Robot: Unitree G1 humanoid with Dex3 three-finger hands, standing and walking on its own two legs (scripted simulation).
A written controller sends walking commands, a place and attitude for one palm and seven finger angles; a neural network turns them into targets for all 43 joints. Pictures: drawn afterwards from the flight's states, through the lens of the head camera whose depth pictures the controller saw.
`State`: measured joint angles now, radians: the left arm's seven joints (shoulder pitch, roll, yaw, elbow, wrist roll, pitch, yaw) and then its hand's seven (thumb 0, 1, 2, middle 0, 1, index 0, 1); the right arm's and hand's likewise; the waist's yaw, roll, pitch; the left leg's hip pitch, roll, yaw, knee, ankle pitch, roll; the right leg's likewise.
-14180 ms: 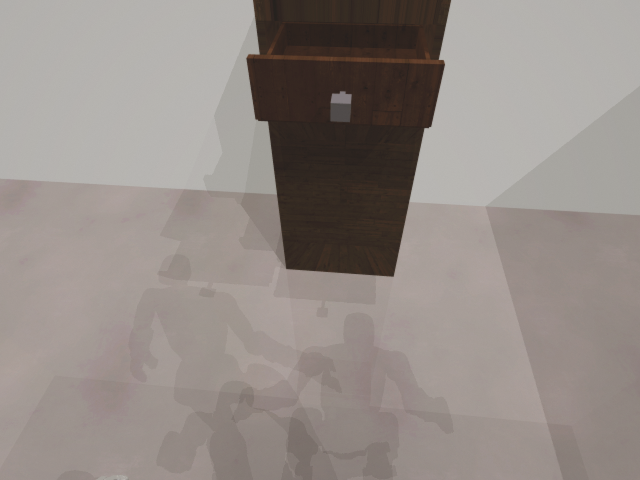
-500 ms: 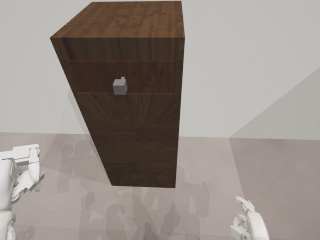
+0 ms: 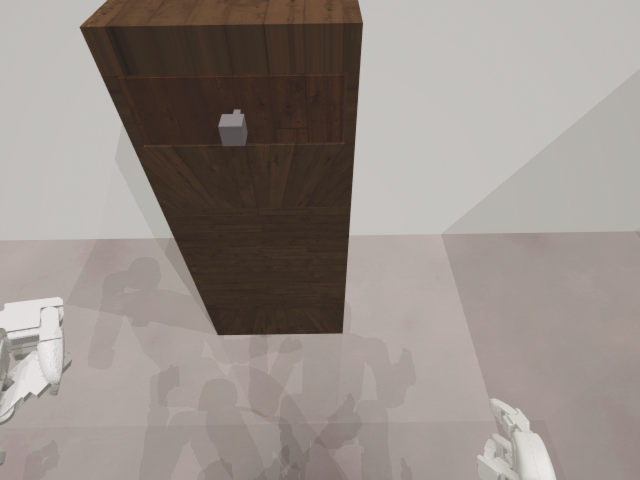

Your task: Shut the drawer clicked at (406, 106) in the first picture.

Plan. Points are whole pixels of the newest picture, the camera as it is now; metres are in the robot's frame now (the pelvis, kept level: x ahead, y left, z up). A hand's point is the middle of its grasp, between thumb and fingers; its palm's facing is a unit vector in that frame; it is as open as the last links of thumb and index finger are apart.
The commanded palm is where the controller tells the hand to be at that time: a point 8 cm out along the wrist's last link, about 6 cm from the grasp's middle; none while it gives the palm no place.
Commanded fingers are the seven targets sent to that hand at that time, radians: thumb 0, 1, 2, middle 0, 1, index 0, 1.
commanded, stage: step back with the hand held close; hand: left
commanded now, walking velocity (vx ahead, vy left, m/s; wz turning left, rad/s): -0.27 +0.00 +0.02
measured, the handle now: (235, 123) +0.66 +0.19 +0.10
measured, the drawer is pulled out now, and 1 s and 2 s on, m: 0.00 0.00 0.00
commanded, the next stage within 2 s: stop stepping back and stand still in 0.56 s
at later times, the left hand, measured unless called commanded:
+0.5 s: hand out of the picture +0.09 +0.26 +0.17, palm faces +0.46 -0.79 -0.41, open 3.2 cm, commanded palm +0.02 +0.30 +0.18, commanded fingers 0.00 0.90 0.90 -1.40 -1.60 -1.40 -1.60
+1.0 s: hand out of the picture +0.01 +0.23 +0.17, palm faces +0.31 -0.84 -0.45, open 3.2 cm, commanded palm -0.05 +0.27 +0.18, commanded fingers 0.00 0.90 0.90 -1.40 -1.60 -1.40 -1.60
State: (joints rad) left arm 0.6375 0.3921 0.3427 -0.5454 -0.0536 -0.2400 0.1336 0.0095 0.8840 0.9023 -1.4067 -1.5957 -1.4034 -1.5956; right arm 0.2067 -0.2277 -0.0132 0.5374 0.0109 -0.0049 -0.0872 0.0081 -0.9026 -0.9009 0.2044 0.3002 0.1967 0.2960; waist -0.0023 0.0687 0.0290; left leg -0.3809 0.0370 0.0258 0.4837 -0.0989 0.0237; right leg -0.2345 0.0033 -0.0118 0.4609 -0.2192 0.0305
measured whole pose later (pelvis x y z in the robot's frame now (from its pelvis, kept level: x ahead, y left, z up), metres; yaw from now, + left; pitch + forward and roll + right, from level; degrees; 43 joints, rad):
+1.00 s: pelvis -0.19 +0.00 +0.00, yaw -3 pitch +0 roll +0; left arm 0.65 0.42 0.39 -0.56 -0.04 -0.21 0.15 0.01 0.88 0.90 -1.41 -1.60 -1.41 -1.60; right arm 0.28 -0.21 0.00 0.62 0.00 -0.12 -0.08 0.01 -0.90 -0.90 0.20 0.30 0.20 0.30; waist -0.05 -0.03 -0.03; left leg -0.35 -0.02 0.02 0.45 -0.12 0.03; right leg -0.19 0.01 0.01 0.55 -0.40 0.00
